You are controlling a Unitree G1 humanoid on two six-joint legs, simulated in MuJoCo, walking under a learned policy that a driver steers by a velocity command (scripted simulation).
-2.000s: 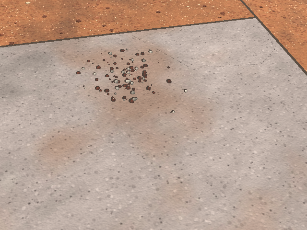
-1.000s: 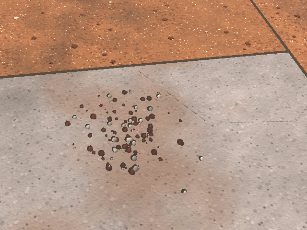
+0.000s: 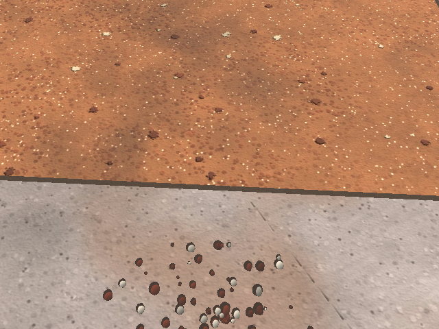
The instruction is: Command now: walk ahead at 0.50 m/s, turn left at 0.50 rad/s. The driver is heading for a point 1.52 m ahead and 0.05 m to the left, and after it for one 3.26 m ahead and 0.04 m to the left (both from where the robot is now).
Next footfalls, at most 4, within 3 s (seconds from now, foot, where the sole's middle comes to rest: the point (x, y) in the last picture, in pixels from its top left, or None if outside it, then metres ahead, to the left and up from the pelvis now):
0.54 right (255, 317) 0.50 -0.06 -0.76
1.06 left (164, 242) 0.74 0.24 -0.76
1.60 right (222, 165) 1.07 0.06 -0.76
2.12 left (152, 118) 1.31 0.36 -0.76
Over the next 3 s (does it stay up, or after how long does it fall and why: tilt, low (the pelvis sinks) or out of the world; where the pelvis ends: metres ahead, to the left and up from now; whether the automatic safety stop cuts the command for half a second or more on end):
stays up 1.53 0.18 0.02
